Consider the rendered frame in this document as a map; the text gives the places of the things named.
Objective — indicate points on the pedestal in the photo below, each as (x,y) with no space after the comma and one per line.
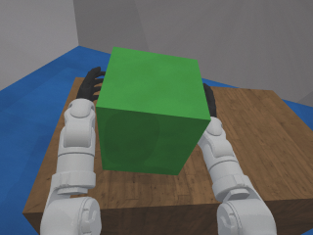
(274,148)

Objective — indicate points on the robot left upper arm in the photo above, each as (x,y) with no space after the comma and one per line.
(72,216)

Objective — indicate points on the robot right upper arm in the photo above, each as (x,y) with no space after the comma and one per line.
(245,217)

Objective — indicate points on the right robot hand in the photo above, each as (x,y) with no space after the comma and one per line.
(210,100)

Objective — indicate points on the carton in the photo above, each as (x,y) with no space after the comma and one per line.
(151,112)

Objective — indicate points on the left robot forearm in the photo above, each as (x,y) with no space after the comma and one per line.
(75,165)

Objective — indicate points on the left robot hand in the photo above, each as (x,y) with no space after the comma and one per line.
(87,89)

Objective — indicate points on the right robot forearm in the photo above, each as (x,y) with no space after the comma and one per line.
(229,181)

